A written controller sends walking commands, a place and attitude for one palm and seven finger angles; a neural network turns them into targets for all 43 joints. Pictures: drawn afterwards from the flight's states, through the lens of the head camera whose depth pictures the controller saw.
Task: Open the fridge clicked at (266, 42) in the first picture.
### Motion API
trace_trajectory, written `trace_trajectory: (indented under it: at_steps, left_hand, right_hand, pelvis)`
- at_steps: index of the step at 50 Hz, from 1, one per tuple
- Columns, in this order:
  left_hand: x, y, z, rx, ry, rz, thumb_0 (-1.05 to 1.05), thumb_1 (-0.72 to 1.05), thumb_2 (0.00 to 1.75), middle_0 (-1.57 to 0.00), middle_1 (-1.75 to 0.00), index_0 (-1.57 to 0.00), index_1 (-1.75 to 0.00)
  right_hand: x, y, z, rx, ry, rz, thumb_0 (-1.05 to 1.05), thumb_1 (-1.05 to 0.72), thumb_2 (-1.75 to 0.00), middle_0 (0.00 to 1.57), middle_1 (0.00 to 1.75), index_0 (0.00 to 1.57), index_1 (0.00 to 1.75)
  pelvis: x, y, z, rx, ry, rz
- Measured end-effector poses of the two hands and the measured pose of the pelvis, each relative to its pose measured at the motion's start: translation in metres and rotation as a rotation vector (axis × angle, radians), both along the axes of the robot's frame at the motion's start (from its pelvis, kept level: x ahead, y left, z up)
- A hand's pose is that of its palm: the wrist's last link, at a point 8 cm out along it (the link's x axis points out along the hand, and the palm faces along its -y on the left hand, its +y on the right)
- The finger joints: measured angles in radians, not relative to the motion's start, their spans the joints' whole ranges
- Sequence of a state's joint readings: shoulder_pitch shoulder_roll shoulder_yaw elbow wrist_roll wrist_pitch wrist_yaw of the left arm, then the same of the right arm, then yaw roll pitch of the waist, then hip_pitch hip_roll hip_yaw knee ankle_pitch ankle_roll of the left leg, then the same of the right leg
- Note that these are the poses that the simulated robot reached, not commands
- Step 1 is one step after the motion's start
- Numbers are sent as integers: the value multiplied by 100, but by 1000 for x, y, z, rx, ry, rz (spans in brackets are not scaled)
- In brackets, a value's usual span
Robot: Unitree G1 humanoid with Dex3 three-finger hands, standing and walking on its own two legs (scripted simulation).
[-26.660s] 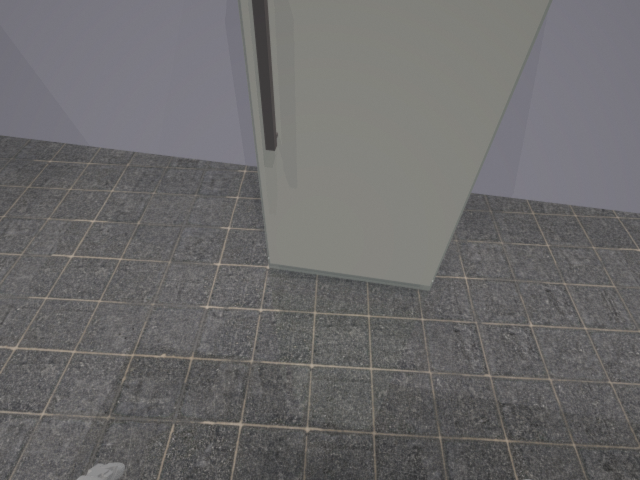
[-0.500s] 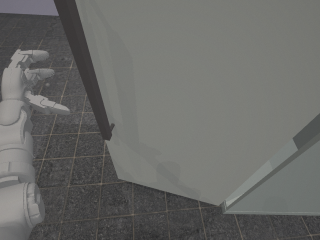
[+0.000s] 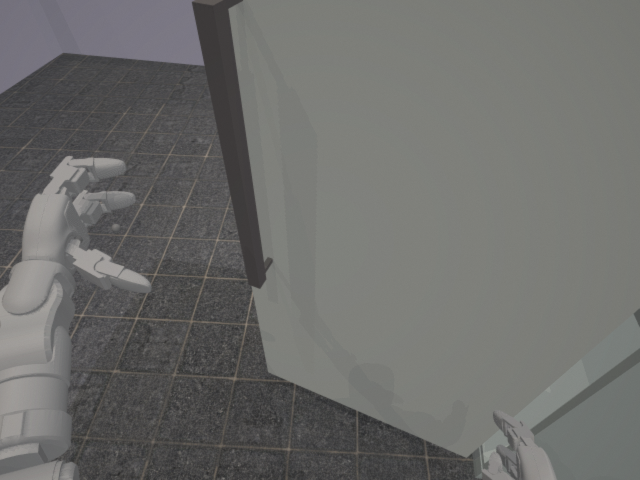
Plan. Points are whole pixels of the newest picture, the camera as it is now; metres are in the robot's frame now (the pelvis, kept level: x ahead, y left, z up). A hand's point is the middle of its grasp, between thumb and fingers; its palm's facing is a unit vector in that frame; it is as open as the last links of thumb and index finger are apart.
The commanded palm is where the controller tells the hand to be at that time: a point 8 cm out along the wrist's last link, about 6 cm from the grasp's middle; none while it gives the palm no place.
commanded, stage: draw the hand back to the body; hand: left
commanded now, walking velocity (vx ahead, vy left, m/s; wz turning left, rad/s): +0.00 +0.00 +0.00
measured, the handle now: (248, 176) +0.49 +0.15 +0.12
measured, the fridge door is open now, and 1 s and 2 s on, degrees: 76 76 76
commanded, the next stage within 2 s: step back with the hand held close in 1.70 s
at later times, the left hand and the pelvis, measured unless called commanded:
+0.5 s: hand (103, 263) +0.29 +0.26 +0.15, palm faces -0.08 -1.00 -0.06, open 14.7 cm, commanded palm +0.25 +0.30 +0.17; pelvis +0.00 +0.00 +0.00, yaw +0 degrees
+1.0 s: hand (54, 301) +0.24 +0.28 +0.16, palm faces +0.51 -0.82 -0.27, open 12.1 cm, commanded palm +0.18 +0.31 +0.18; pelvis +0.00 +0.00 +0.01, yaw -1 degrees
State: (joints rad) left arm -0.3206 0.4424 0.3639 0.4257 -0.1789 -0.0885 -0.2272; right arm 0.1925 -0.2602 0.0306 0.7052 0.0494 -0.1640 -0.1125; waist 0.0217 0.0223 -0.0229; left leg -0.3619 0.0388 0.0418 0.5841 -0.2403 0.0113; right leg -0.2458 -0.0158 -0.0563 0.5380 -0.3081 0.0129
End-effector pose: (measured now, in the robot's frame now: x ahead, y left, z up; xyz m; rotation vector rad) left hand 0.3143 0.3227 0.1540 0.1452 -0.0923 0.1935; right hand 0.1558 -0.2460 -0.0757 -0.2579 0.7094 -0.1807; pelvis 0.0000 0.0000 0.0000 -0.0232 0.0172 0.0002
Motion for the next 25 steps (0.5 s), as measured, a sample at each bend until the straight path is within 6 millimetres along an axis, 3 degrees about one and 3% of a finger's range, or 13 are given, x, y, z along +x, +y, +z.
trace_trajectory:
  at_steps: [8, 16, 25]
  left_hand:
    - [-15, -3, -1, -19, 5, -1, -1, -56, 20, -25, -115, -25, -115]
    - [-13, -16, 6, -82, 75, -276, -1, -55, 20, -25, -115, -25, -115]
    - [-42, -7, 3, -82, 64, -272, -1, -55, 20, -25, -115, -25, -115]
  right_hand:
    - [7, 4, 2, -2, -22, 35, 1, -90, -89, 20, 30, 21, 30]
    - [-5, -3, 4, 5, -41, -8, 1, -90, -89, 20, 30, 21, 30]
    - [-9, -10, 9, 10, -72, -5, 1, -90, -89, 20, 30, 21, 30]
  pelvis:
    - [-5, -6, 1, 1, -22, 16]
    - [-4, -7, 4, 7, -49, 4]
    - [-3, -4, 3, 8, -60, -7]
